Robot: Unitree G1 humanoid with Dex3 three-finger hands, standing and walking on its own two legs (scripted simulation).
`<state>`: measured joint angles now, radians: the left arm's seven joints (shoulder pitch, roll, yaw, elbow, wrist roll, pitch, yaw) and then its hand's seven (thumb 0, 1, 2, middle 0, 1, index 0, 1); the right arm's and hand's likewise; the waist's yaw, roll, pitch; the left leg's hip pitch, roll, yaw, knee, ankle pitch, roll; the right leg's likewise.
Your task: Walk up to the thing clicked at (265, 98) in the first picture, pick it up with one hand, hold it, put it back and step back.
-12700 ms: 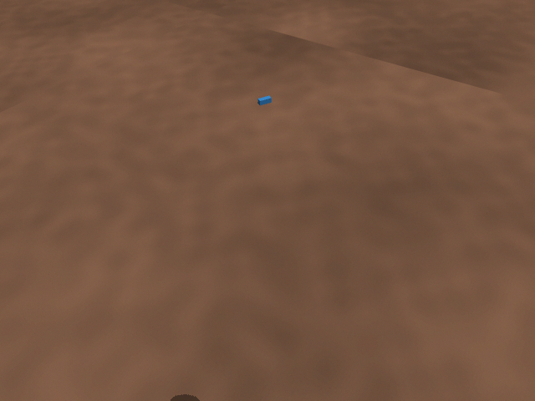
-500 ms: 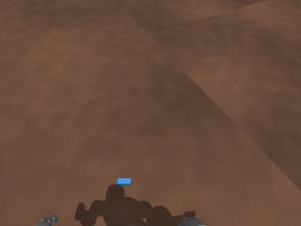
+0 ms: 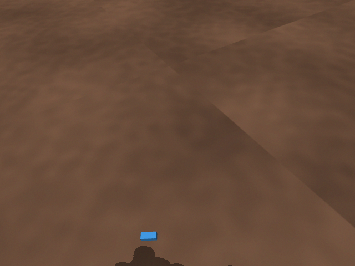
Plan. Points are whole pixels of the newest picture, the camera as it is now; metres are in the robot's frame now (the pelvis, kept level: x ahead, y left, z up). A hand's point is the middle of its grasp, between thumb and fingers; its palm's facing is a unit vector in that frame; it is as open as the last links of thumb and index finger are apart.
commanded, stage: walk up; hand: left
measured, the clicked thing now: (148, 236) +0.41 +0.24 -0.76
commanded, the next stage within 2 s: none
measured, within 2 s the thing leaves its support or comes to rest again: neither
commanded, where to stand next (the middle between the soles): +0.04 -0.01 m, yaw +2 degrees
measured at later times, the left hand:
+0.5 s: hand out of the picture +0.10 +0.24 -0.15, palm faces -0.04 -0.93 -0.36, open 7.4 cm
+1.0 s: hand out of the picture +0.09 +0.24 -0.15, palm faces -0.04 -0.93 -0.36, open 7.4 cm
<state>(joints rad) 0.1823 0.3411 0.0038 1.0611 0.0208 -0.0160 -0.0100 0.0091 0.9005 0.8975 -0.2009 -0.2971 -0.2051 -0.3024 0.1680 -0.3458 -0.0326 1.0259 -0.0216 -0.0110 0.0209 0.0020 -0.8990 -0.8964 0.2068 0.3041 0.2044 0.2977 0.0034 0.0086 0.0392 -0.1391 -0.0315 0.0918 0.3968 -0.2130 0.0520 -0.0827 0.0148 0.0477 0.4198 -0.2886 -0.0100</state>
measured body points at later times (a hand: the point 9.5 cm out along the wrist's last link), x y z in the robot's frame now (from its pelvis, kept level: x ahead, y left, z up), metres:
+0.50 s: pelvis +0.02 -0.01 +0.00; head +0.03 -0.01 +0.45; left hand +0.10 +0.29 -0.12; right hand +0.10 -0.32 -0.12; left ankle +0.01 +0.08 -0.74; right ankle -0.04 -0.12 -0.74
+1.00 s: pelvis +0.01 -0.02 +0.00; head +0.02 -0.02 +0.45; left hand +0.10 +0.28 -0.12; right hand +0.10 -0.32 -0.13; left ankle +0.01 +0.08 -0.74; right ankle -0.04 -0.12 -0.74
